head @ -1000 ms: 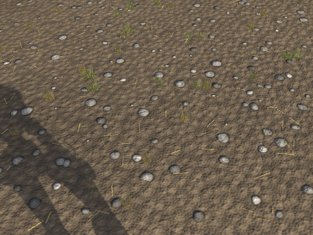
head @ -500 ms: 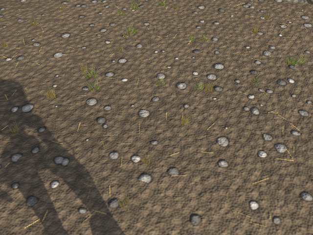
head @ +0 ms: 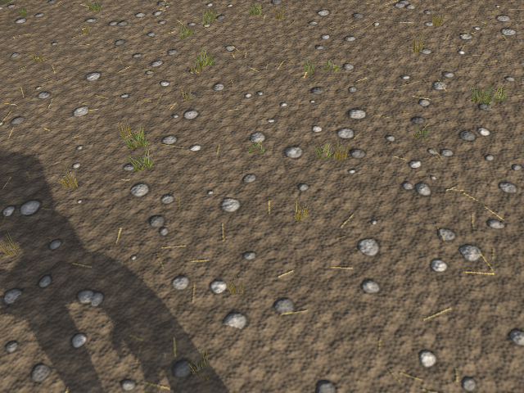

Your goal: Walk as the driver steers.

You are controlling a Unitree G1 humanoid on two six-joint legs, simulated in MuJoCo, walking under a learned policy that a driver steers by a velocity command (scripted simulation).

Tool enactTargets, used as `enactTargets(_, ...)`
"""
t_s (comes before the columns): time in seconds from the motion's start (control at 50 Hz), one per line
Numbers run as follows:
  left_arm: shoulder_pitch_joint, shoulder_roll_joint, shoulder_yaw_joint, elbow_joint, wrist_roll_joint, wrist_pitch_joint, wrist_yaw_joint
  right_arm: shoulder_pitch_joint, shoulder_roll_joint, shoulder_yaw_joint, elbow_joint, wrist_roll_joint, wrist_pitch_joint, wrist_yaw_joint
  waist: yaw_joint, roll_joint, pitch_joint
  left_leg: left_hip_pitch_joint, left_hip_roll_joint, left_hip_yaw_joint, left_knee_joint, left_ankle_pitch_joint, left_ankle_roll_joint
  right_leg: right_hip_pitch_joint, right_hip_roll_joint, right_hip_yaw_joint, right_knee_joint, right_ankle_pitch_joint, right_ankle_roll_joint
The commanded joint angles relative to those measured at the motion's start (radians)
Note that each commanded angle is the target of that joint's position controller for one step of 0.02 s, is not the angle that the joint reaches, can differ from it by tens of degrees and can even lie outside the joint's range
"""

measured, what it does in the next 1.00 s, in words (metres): walks ahead, turning right: left foot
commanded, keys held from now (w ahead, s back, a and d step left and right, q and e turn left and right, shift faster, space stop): w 0.42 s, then w+e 0.58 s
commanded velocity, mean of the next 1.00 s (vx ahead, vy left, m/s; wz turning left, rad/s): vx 0.47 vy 0.00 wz -0.22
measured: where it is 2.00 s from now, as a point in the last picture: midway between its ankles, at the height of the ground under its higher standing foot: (371, 222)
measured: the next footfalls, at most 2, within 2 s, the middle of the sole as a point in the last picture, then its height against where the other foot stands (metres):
left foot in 0.48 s outside the picture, level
right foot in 1.04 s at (334, 332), level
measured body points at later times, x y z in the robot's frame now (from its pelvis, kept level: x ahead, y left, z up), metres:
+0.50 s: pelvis +0.25 -0.01 -0.01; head +0.29 +0.00 +0.43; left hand +0.15 +0.21 -0.16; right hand +0.44 -0.23 -0.13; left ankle +0.38 +0.06 -0.73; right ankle +0.05 -0.09 -0.72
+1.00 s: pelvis +0.53 -0.03 +0.00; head +0.56 -0.05 +0.44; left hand +0.76 +0.13 -0.12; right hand +0.40 -0.24 -0.15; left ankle +0.39 +0.07 -0.73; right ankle +0.64 -0.14 -0.71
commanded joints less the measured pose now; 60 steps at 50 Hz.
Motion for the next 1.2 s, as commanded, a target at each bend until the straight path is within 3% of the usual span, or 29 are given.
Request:
enactTargets(0.02, 0.417, 0.173, 0.059, 0.071, 0.011, -0.017, 0.022, -0.096, -0.025, 0.010, -0.103, 0.009, -0.031, 0.019, 0.214, -0.296, 0.019, -0.577, -0.019, 0.072, 0.434, 0.117, 0.070, 0.520, -0.226, 0.404, -0.306, -0.257, -0.092)
enactTargets(0.04, 0.492, 0.203, 0.062, 0.106, 0.007, -0.005, 0.022, -0.112, -0.048, -0.001, -0.136, -0.007, -0.033, 0.028, 0.199, -0.349, 0.004, -0.706, -0.083, 0.027, 0.683, -0.140, 0.074, 0.513, -0.368, 0.750, -0.454, -0.347, -0.173)
enactTargets(0.06, 0.349, 0.168, 0.048, 0.073, 0.009, 0.002, 0.025, -0.160, -0.059, -0.007, -0.154, -0.021, -0.026, 0.034, 0.115, -0.189, 0.088, -0.748, 0.005, -0.046, 0.799, -0.064, 0.095, 0.403, -0.365, 0.679, -0.431, -0.392, -0.168)
enactTargets(0.08, 0.237, 0.135, 0.039, 0.032, 0.006, -0.002, 0.020, -0.190, -0.046, -0.004, -0.162, -0.016, -0.030, 0.044, 0.083, -0.096, 0.128, -0.734, 0.041, -0.060, 0.794, 0.052, 0.101, 0.306, -0.330, 0.575, -0.433, -0.304, -0.150)
enactTargets(0.1, 0.177, 0.121, 0.032, 0.013, 0.005, -0.010, 0.018, -0.186, -0.031, -0.003, -0.160, -0.007, -0.034, 0.049, 0.048, -0.069, 0.128, -0.687, 0.064, -0.061, 0.753, 0.124, 0.098, 0.250, -0.286, 0.472, -0.449, -0.181, -0.129)
enactTargets(0.16, 0.198, 0.067, 0.007, 0.029, 0.001, -0.034, 0.026, -0.164, -0.036, -0.012, -0.156, -0.016, -0.011, 0.055, 0.011, -0.096, 0.098, -0.630, 0.067, -0.024, 0.685, 0.192, 0.067, 0.242, -0.212, 0.288, -0.452, 0.134, -0.106)
enactTargets(0.26, 0.291, 0.071, -0.006, 0.059, 0.001, -0.045, 0.031, -0.384, -0.034, -0.011, -0.242, -0.011, 0.007, 0.060, 0.035, -0.106, 0.128, -0.728, 0.054, 0.034, 0.506, 0.290, 0.035, 0.288, -0.183, 0.165, -0.449, 0.431, -0.122)
enactTargets(0.36, 0.318, 0.085, -0.008, 0.070, -0.001, -0.051, 0.036, -0.556, -0.031, 0.000, -0.314, 0.002, 0.004, 0.062, 0.062, -0.132, 0.147, -0.604, 0.008, 0.087, 0.221, 0.384, 0.057, 0.303, -0.180, 0.107, -0.453, 0.565, -0.118)
enactTargets(0.42, 0.295, 0.104, -0.002, 0.074, 0.003, -0.053, 0.041, -0.520, -0.060, -0.013, -0.318, 0.002, -0.005, 0.051, 0.025, -0.128, 0.114, -0.506, -0.028, 0.094, 0.162, 0.338, 0.111, 0.387, -0.205, 0.082, -0.356, 0.828, -0.103)
enactTargets(0.46, 0.273, 0.123, 0.004, 0.072, 0.009, -0.046, 0.043, -0.328, -0.099, -0.037, -0.263, 0.002, -0.018, 0.035, -0.055, -0.126, 0.008, -0.301, -0.079, 0.093, 0.126, 0.275, 0.144, 0.408, -0.192, 0.082, -0.107, 1.029, -0.083)
enactTargets(0.48, 0.254, 0.126, 0.004, 0.065, 0.004, -0.041, 0.039, -0.162, -0.127, -0.053, -0.211, -0.008, -0.028, 0.026, -0.124, -0.103, -0.074, -0.083, -0.052, 0.065, 0.062, 0.305, 0.161, 0.309, -0.155, 0.068, 0.102, 0.908, -0.069)
enactTargets(0.5, 0.273, 0.078, -0.008, 0.035, -0.005, -0.039, 0.031, -0.008, -0.220, -0.077, -0.188, -0.034, -0.034, 0.015, -0.152, 0.003, -0.204, 0.158, 0.192, -0.200, 0.038, 0.143, 0.198, 0.108, -0.089, 0.038, 0.410, 0.516, -0.059)
enactTargets(0.52, 0.409, -0.025, -0.020, 0.033, -0.045, -0.030, 0.024, -0.024, -0.274, -0.089, -0.199, -0.039, -0.029, 0.027, -0.067, 0.198, -0.302, 0.337, 0.443, -0.688, -0.121, 0.036, 0.329, -0.214, 0.089, 0.049, 0.759, -0.235, -0.031)
enactTargets(0.54, 0.298, 0.086, 0.006, 0.027, -0.018, -0.019, 0.029, -0.140, -0.209, -0.077, -0.219, -0.006, -0.020, 0.034, -0.049, 0.005, -0.196, 0.195, 0.383, -0.649, -0.183, -0.115, 0.280, -0.274, 0.010, 0.145, 0.797, -0.129, -0.050)
enactTargets(0.56, 0.204, 0.091, 0.012, -0.005, -0.012, -0.022, 0.023, -0.248, -0.143, -0.056, -0.240, 0.001, -0.026, 0.036, -0.021, -0.018, -0.059, 0.029, 0.351, -0.486, -0.221, -0.085, 0.241, -0.276, -0.028, 0.143, 0.744, -0.027, -0.053)
enactTargets(0.58, 0.176, 0.068, 0.012, -0.010, -0.009, -0.021, 0.020, -0.287, -0.100, -0.044, -0.239, -0.002, -0.036, 0.038, 0.005, -0.043, 0.005, -0.078, 0.310, -0.369, -0.252, 0.046, 0.209, -0.243, -0.061, 0.140, 0.696, 0.023, -0.053)
enactTargets(0.62, 0.194, 0.037, 0.016, -0.008, 0.014, 0.004, 0.009, -0.266, -0.050, -0.027, -0.214, 0.001, -0.050, 0.023, 0.049, -0.009, 0.036, -0.183, 0.249, -0.191, -0.268, 0.207, 0.159, -0.172, -0.088, 0.135, 0.639, 0.044, -0.039)
enactTargets(0.72, 0.067, 0.021, 0.021, -0.072, 0.016, 0.046, -0.010, -0.168, -0.089, -0.030, -0.194, 0.004, -0.075, 0.013, 0.057, 0.000, 0.071, -0.163, 0.226, -0.008, -0.297, 0.374, 0.136, -0.303, -0.108, 0.100, 0.558, 0.157, -0.014)
enactTargets(0.82, -0.125, 0.020, 0.011, -0.147, 0.009, 0.042, -0.027, -0.108, -0.086, -0.021, -0.185, 0.004, -0.076, 0.007, 0.025, 0.008, 0.110, -0.110, 0.189, 0.133, -0.283, 0.553, 0.109, -0.341, -0.086, 0.029, 0.279, 0.314, -0.001)
enactTargets(0.9, -0.241, 0.021, 0.003, -0.199, 0.014, 0.038, -0.035, -0.034, -0.112, -0.025, -0.164, 0.004, -0.066, -0.006, -0.010, 0.014, 0.118, 0.017, 0.220, 0.196, -0.244, 0.713, 0.105, -0.313, -0.049, -0.057, 0.103, 0.304, -0.030)
enactTargets(0.96, -0.208, 0.047, 0.015, -0.203, 0.018, 0.038, -0.033, -0.040, -0.142, -0.032, -0.162, 0.000, -0.052, -0.017, 0.025, 0.048, 0.078, 0.110, 0.242, 0.243, -0.110, 1.078, 0.097, -0.224, 0.018, -0.100, 0.061, 0.188, -0.084)
enactTargets(1.0, -0.081, 0.079, 0.032, -0.171, 0.020, 0.038, -0.026, -0.068, -0.174, -0.043, -0.175, -0.005, -0.036, -0.020, 0.086, 0.074, 0.005, 0.131, 0.254, 0.256, 0.100, 1.256, 0.104, -0.092, 0.080, -0.114, 0.048, 0.078, -0.131)
enactTargets(1.04, 0.150, 0.151, 0.070, -0.104, 0.033, 0.024, -0.009, -0.105, -0.194, -0.050, -0.207, 0.001, -0.024, -0.005, 0.198, 0.009, -0.118, -0.046, 0.235, 0.261, 0.531, 0.987, 0.077, 0.235, 0.080, -0.019, -0.104, 0.064, -0.192)
enactTargets(1.06, 0.165, 0.254, 0.097, -0.108, 0.039, 0.022, 0.002, -0.089, -0.090, -0.031, -0.257, 0.007, -0.025, 0.007, 0.153, -0.165, -0.190, -0.396, 0.121, 0.242, 0.865, 0.199, 0.037, 0.494, -0.201, 0.377, -0.119, 0.033, -0.282)
enactTargets(1.08, 0.165, 0.308, 0.106, -0.128, 0.019, 0.035, -0.002, -0.145, -0.114, -0.038, -0.333, 0.018, -0.035, 0.023, 0.134, -0.203, -0.253, -0.679, -0.063, 0.039, 1.088, -0.139, 0.005, 0.617, -0.341, 0.858, -0.287, 0.025, -0.407)
enactTargets(1.1, 0.130, 0.275, 0.097, -0.121, 0.005, 0.043, 0.005, -0.260, -0.140, -0.039, -0.355, 0.012, -0.048, 0.028, 0.131, -0.074, -0.114, -0.793, 0.022, -0.055, 1.054, -0.019, 0.016, 0.535, -0.316, 0.699, -0.326, 0.047, -0.358)
enactTargets(1.12, 0.084, 0.226, 0.084, -0.122, -0.003, 0.039, 0.010, -0.268, -0.136, -0.034, -0.363, 0.017, -0.062, 0.030, 0.097, -0.040, -0.029, -0.767, 0.056, -0.051, 0.966, 0.073, 0.019, 0.409, -0.286, 0.583, -0.340, 0.150, -0.313)
enactTargets(1.14, 0.037, 0.187, 0.073, -0.129, -0.002, 0.031, 0.014, -0.246, -0.133, -0.036, -0.343, 0.011, -0.062, 0.025, 0.047, 0.018, 0.012, -0.701, 0.086, -0.053, 0.876, 0.112, 0.014, 0.312, -0.228, 0.484, -0.347, 0.284, -0.262)
enactTargets(1.2, 0.034, 0.158, 0.056, -0.133, -0.021, -0.002, 0.022, -0.215, -0.114, -0.034, -0.348, -0.030, -0.007, 0.033, -0.004, -0.019, -0.010, -0.581, 0.106, -0.051, 0.760, 0.120, -0.031, 0.207, -0.131, 0.345, -0.347, 0.515, -0.225)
